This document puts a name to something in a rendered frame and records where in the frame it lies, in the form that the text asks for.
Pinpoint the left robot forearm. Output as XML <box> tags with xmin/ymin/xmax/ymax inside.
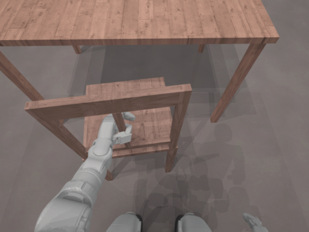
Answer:
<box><xmin>34</xmin><ymin>138</ymin><xmax>113</xmax><ymax>232</ymax></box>

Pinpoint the robot left hand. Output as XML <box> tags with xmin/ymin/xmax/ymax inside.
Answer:
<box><xmin>97</xmin><ymin>112</ymin><xmax>135</xmax><ymax>145</ymax></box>

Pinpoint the chair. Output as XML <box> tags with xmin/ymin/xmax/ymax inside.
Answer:
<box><xmin>24</xmin><ymin>77</ymin><xmax>192</xmax><ymax>181</ymax></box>

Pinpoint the robot right hand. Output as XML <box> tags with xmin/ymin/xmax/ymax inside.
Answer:
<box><xmin>243</xmin><ymin>213</ymin><xmax>268</xmax><ymax>232</ymax></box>

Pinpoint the left robot thigh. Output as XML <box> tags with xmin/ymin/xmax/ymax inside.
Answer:
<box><xmin>106</xmin><ymin>214</ymin><xmax>141</xmax><ymax>232</ymax></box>

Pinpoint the robot thigh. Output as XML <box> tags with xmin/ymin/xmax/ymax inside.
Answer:
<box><xmin>178</xmin><ymin>215</ymin><xmax>212</xmax><ymax>232</ymax></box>
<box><xmin>106</xmin><ymin>214</ymin><xmax>141</xmax><ymax>232</ymax></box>

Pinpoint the right robot thigh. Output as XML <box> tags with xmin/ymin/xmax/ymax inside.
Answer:
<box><xmin>178</xmin><ymin>215</ymin><xmax>212</xmax><ymax>232</ymax></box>

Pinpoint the table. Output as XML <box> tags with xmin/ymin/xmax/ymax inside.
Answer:
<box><xmin>0</xmin><ymin>0</ymin><xmax>280</xmax><ymax>124</ymax></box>

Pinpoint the robot left upper arm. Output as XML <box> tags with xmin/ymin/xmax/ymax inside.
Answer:
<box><xmin>36</xmin><ymin>197</ymin><xmax>93</xmax><ymax>232</ymax></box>

